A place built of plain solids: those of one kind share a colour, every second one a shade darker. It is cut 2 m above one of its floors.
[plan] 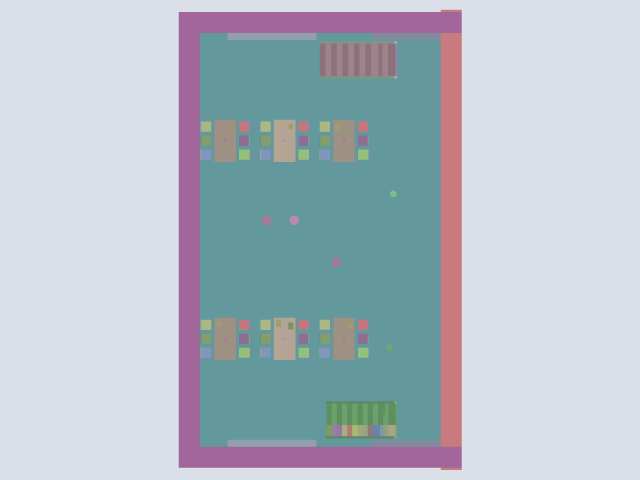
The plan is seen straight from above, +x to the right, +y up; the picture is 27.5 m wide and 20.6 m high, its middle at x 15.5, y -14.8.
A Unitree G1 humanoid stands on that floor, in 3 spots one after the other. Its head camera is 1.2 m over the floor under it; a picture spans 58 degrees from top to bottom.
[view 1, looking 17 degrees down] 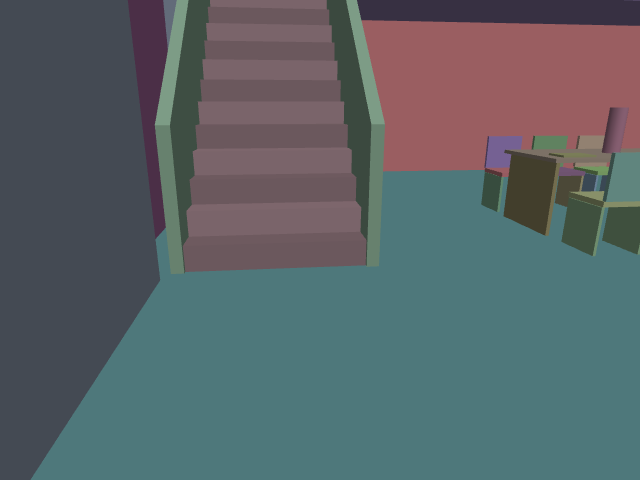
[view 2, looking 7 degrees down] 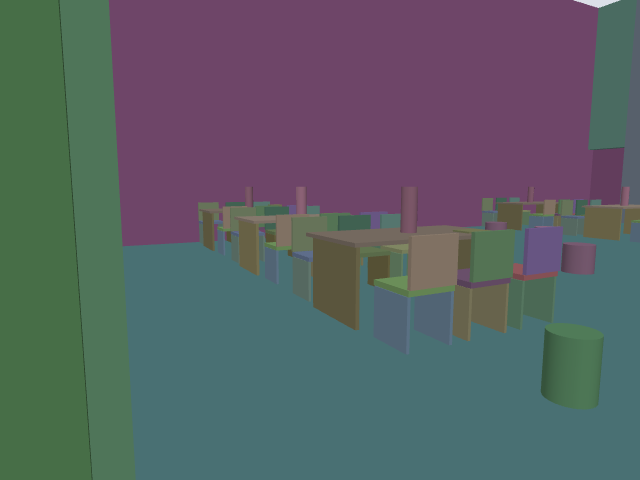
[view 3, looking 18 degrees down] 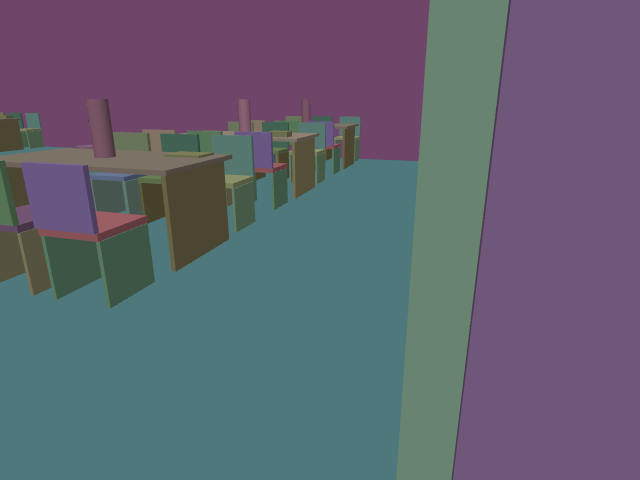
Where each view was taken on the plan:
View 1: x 12.31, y -7.07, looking -6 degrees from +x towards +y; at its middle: step_galw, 3.39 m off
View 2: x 19.94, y -21.77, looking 153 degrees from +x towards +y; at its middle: table_end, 4.14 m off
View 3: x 19.44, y -7.82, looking -163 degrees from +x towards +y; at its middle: floor_main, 3.88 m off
